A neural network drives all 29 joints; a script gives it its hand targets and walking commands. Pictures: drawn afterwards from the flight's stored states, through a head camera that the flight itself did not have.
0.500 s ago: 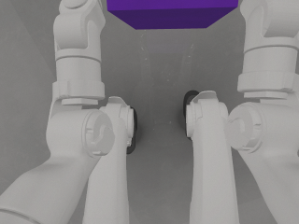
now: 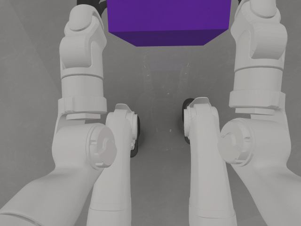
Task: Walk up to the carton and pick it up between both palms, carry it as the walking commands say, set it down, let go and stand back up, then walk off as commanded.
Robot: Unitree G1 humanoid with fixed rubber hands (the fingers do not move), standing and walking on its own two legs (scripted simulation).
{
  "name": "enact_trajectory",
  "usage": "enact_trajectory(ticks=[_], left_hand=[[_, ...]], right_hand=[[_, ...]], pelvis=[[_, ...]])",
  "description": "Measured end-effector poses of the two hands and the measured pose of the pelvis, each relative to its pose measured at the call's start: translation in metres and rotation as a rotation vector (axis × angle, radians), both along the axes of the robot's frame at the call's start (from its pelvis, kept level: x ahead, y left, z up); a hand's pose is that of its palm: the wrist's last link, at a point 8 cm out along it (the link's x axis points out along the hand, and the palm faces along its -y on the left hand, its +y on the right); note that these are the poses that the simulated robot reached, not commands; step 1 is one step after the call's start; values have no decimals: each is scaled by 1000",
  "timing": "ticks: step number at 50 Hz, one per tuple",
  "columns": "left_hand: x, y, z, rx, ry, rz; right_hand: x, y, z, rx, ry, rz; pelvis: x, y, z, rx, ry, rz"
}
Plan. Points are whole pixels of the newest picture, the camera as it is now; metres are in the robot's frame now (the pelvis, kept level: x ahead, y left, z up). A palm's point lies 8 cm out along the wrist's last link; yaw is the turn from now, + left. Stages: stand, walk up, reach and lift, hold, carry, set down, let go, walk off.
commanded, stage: reach and lift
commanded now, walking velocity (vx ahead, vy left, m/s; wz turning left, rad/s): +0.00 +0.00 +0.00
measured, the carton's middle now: out of the picture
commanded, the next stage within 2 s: none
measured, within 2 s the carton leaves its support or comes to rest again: neither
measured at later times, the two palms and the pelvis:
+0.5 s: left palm (68, 4) +0.51 +0.12 -0.02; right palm out of the picture +0.51 -0.17 -0.01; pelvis +0.00 +0.00 +0.05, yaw +0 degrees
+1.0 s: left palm out of the picture +0.49 +0.12 +0.10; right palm out of the picture +0.49 -0.17 +0.11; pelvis +0.08 +0.00 +0.13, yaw -1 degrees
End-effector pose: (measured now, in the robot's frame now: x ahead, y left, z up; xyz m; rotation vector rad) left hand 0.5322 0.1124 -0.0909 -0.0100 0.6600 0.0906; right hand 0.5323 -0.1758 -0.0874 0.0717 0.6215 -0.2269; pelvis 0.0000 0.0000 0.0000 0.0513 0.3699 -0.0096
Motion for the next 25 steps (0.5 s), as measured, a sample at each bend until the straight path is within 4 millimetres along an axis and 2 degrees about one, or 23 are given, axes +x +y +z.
enact_trajectory(ticks=[25], left_hand=[[-25,6,74,0,-9,3]], right_hand=[[-24,7,75,4,-15,-4]], pelvis=[[4,2,53,-10,-81,-3]])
